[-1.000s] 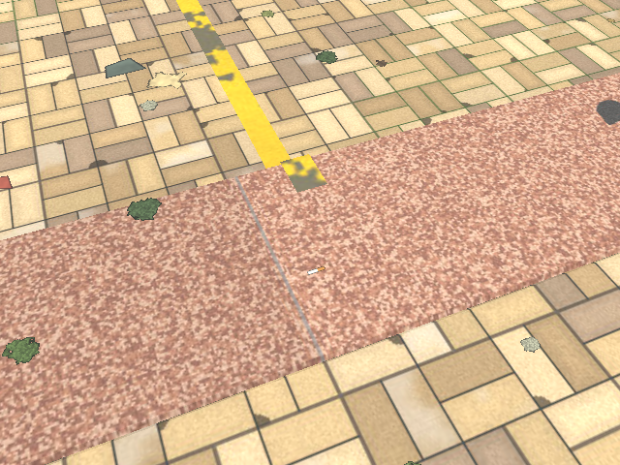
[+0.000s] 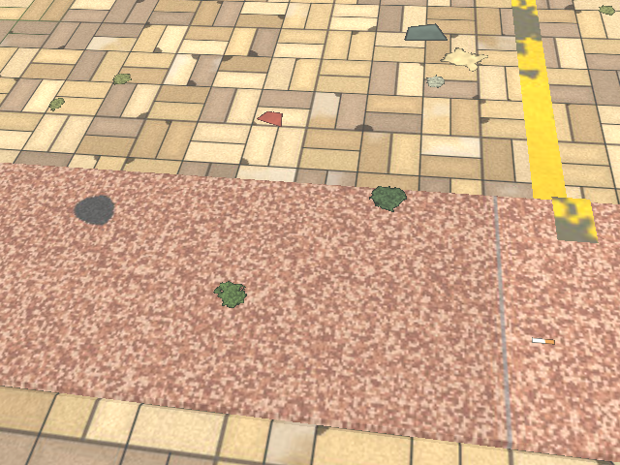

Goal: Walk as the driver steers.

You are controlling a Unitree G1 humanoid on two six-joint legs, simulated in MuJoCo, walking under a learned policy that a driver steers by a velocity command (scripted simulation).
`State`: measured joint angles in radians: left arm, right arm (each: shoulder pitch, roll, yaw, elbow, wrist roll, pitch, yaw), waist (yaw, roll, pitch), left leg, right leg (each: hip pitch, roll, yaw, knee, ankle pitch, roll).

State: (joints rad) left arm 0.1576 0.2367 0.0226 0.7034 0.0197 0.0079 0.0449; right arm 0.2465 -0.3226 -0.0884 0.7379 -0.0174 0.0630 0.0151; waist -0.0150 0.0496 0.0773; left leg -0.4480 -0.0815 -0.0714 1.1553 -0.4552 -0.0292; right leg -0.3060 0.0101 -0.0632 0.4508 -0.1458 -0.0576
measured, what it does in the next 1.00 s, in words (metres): walks ahead: left foot, then right foot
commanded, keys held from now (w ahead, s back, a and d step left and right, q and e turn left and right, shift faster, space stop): no key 0.46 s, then w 0.54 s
